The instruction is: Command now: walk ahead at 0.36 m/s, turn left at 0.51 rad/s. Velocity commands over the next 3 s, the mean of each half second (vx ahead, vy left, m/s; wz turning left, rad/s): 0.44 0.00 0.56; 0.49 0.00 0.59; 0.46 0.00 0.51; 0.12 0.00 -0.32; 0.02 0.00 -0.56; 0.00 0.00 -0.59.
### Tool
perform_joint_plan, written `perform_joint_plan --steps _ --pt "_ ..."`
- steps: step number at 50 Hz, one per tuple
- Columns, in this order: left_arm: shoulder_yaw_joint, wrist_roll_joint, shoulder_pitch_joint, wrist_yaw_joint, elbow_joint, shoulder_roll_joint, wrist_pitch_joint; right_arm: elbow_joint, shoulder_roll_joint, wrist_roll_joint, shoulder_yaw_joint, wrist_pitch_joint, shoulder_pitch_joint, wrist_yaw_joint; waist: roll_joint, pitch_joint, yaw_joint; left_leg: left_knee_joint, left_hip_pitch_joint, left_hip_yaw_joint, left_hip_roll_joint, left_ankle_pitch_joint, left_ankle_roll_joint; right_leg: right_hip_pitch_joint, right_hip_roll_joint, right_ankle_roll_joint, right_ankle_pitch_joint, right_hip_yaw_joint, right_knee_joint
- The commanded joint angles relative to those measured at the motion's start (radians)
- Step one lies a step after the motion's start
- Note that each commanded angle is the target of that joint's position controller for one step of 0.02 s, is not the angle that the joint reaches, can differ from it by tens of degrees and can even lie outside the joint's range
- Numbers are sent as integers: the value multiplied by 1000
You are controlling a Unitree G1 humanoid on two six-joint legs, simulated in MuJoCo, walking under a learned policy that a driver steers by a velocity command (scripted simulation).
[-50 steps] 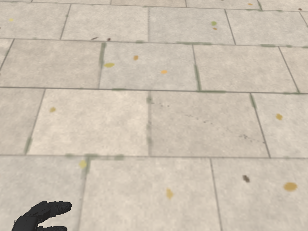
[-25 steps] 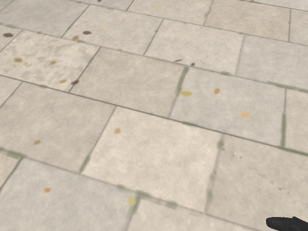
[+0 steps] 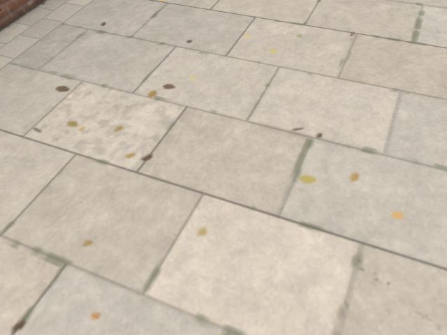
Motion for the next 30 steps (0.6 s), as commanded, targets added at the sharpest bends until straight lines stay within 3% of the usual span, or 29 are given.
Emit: perform_joint_plan --steps 1,4,8,11,14,16,17,18,19,20,21,22,23,24,25,28,30 --pt "29 -7 -34 10 -61 127 -36 -65 -84 -9 -29 -21 -56 7 -162 101 3 159 -284 -26 79 120 -26 152 -250 -91 -127 239 -336" --pt "31 3 34 7 -39 121 -41 -83 -44 0 -18 -22 -89 15 -145 105 32 131 -292 1 103 203 -48 182 -234 -101 3 106 -343" --pt "43 -1 71 3 -22 153 -34 -133 -10 3 2 -27 -178 39 -149 132 68 -73 -236 61 138 268 -58 193 -240 -111 111 -10 -347" --pt "56 -16 95 -2 -7 181 -30 -171 6 7 16 -29 -241 62 -139 162 86 -196 -175 111 149 241 -33 205 -269 -118 142 -63 -348" --pt "68 -38 101 -12 8 201 -20 -191 -10 8 16 -26 -256 77 -135 172 70 -280 -98 154 135 145 22 248 -291 -108 248 -104 -303" --pt "77 -49 81 -13 9 229 -12 -185 -49 3 -4 -24 -184 78 -157 104 4 -317 74 211 68 69 72 256 -288 -90 667 -152 -147" --pt "76 -55 64 -11 6 232 -7 -148 -87 5 -29 -23 -43 75 -139 15 -82 -381 275 236 18 115 108 224 -261 -67 851 -198 42" --pt "65 -45 81 -7 0 210 -10 -90 -158 11 -68 -14 140 59 -98 -96 -161 -401 576 202 -8 148 145 76 -218 -28 814 -221 285" --pt "29 6 100 -12 -47 100 -22 -66 -262 23 -90 -7 237 33 143 -181 -149 -424 911 -208 242 61 248 -319 -128 34 78 -206 656" --pt "7 -5 88 -17 -101 65 -62 -104 -298 19 -80 -27 222 35 231 -355 -113 -627 1018 -745 427 -175 411 -540 34 61 -333 20 891" --pt "32 -52 -44 -22 -124 158 -88 -90 -203 5 -51 -44 211 43 92 -250 -163 -687 957 -633 402 -133 345 -646 -16 44 -235 105 928" --pt "30 -61 -74 -23 -137 159 -102 -78 -162 3 -37 -56 175 43 92 -134 -134 -677 831 -487 365 -47 309 -660 -56 17 -143 88 874" --pt "32 -35 -64 -15 -118 152 -106 -91 -134 4 -26 -60 95 42 17 -70 -85 -676 676 -378 315 44 275 -592 -96 15 -67 94 797" --pt "39 -16 -44 -12 -109 156 -101 -106 -106 -3 -15 -62 34 40 30 -30 -43 -691 560 -302 274 129 260 -520 -118 20 -16 103 724" --pt "41 -11 -25 -17 -106 153 -89 -120 -96 -13 -11 -62 -1 36 49 -15 -14 -719 483 -268 249 177 259 -463 -126 25 19 106 699" --pt "37 1 -41 -24 -121 121 -62 -111 -110 -8 -14 -74 3 21 30 17 6 -752 372 -197 221 322 277 -435 -102 67 88 80 588" --pt "30 4 -131 -23 -155 102 -61 -92 -124 -5 -17 -75 39 9 28 53 -19 -755 341 -165 196 348 260 -452 -77 85 200 72 436"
